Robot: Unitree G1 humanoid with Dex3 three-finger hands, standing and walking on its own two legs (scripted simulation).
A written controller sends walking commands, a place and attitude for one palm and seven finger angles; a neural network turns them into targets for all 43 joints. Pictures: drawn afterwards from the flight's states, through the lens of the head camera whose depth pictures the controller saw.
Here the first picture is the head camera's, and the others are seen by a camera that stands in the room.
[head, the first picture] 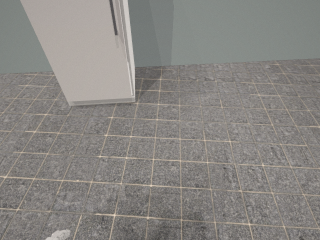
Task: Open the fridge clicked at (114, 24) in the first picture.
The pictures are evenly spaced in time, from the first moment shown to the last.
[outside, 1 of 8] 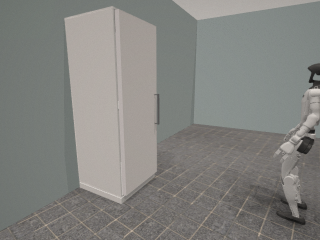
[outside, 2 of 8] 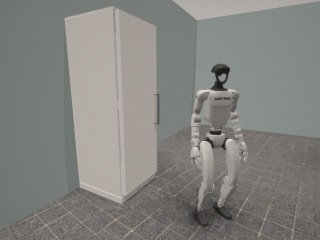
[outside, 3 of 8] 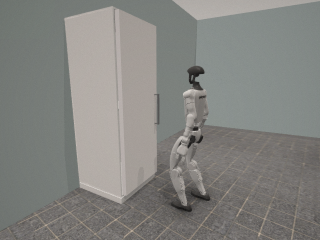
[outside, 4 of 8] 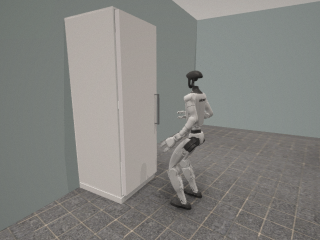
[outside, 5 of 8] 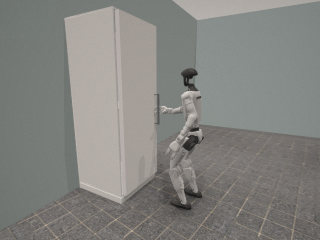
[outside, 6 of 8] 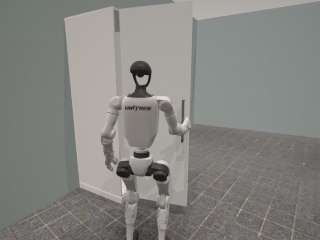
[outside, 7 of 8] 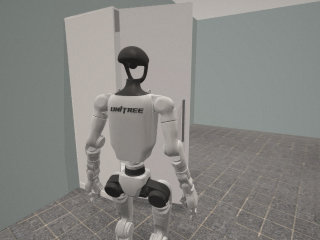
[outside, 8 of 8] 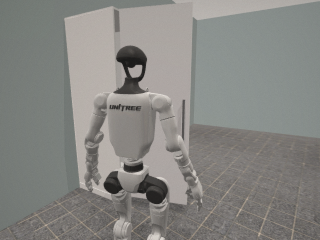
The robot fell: no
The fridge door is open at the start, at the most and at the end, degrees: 0 81 74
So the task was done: yes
